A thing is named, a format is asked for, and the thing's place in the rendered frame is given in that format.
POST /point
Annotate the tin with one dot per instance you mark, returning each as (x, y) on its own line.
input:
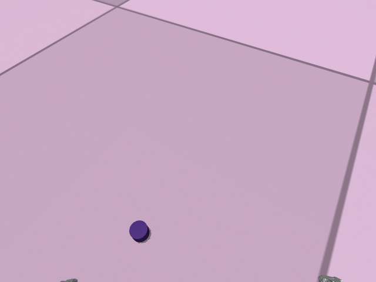
(139, 231)

